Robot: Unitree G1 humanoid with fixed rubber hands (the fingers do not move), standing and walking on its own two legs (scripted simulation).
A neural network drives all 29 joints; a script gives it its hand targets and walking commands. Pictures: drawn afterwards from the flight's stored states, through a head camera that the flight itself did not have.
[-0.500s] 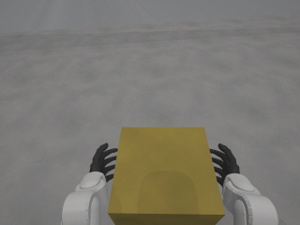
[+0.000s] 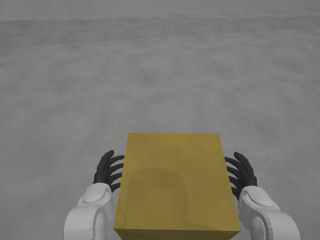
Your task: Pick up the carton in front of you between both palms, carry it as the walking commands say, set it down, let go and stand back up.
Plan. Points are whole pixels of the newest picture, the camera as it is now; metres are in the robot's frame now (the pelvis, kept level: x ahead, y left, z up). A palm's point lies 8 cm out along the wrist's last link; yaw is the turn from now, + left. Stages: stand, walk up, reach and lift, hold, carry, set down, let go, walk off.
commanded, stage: carry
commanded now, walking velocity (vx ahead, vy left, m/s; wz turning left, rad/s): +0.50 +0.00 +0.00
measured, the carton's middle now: (172, 196) +0.24 -0.01 +0.00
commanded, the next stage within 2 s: none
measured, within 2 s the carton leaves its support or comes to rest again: neither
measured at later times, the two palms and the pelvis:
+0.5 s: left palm (131, 92) +0.53 +0.11 +0.09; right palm (222, 90) +0.56 -0.19 +0.08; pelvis +0.32 -0.05 +0.00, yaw +3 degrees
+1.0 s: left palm (128, 45) +0.87 +0.16 +0.08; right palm (196, 44) +0.87 -0.14 +0.09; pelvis +0.65 +0.01 +0.00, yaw +0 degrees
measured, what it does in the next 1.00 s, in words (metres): walks ahead: right foot, then left foot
